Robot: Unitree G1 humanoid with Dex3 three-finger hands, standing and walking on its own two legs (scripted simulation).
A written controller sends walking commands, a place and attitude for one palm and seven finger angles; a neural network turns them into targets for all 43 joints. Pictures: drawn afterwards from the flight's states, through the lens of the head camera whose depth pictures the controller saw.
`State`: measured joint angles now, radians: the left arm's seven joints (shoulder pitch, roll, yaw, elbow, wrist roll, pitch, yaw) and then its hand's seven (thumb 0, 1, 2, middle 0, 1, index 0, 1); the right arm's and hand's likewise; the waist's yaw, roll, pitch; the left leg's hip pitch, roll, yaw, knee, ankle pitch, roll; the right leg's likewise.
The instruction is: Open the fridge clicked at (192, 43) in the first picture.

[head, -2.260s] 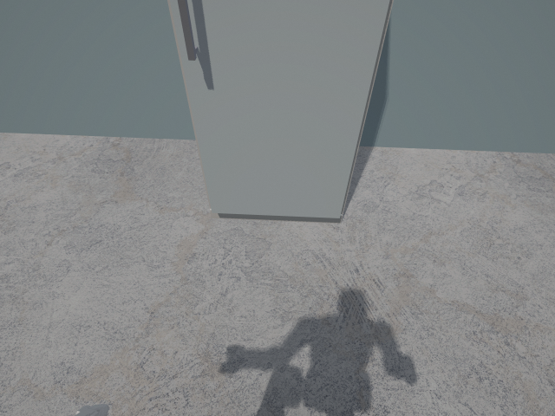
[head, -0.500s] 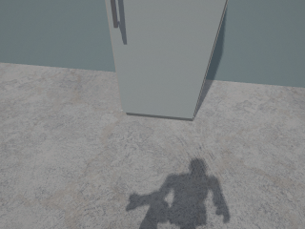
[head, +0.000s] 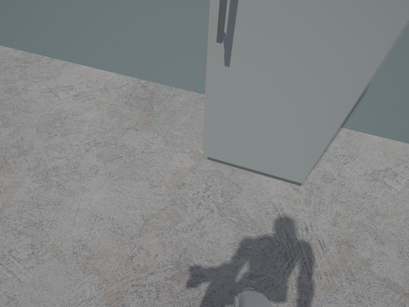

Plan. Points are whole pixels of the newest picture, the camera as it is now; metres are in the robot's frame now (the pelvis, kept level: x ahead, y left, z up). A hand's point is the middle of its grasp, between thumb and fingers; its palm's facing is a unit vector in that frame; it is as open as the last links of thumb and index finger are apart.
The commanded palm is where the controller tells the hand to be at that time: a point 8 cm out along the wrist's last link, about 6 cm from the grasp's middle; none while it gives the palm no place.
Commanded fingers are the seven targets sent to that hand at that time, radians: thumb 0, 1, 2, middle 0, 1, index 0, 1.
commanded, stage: walk to a spot facing it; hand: left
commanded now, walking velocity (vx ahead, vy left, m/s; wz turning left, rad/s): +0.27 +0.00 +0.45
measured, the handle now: out of the picture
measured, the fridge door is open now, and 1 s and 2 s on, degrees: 0 0 0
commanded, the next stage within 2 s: turn to face it in 0.20 s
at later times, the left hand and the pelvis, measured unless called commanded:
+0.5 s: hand out of the picture +0.11 +0.16 -0.19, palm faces +0.27 -0.94 -0.21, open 7.4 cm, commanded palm none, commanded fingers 0.00 0.90 0.90 -0.20 -0.30 -0.20 -0.30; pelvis +0.17 -0.02 -0.01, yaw +10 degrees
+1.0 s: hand (139, 255) +0.26 +0.16 -0.16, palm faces +0.00 -0.96 -0.29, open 7.4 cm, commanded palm none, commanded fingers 0.00 0.90 0.90 -0.20 -0.30 -0.20 -0.30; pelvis +0.19 -0.05 -0.01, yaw -5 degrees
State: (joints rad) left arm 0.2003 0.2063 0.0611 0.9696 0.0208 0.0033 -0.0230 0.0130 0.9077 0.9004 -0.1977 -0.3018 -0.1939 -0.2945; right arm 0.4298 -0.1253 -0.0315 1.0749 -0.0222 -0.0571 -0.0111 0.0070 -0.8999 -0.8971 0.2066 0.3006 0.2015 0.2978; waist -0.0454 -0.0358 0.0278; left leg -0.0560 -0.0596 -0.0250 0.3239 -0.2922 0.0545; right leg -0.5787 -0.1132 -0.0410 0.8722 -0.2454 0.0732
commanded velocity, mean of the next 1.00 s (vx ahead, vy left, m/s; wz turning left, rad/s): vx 0.02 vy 0.00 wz -0.23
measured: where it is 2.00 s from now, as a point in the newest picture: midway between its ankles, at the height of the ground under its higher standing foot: (206, 286)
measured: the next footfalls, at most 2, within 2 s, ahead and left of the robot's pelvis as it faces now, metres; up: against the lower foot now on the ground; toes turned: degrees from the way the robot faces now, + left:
right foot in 0.12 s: +0.20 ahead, -0.14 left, +0.00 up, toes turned -2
left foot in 0.50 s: +0.25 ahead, +0.12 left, +0.00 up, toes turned +17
